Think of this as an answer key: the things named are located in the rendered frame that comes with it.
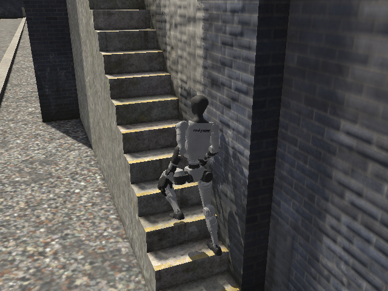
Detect stairs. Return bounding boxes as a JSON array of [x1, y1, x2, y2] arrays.
[[66, 0, 241, 291]]

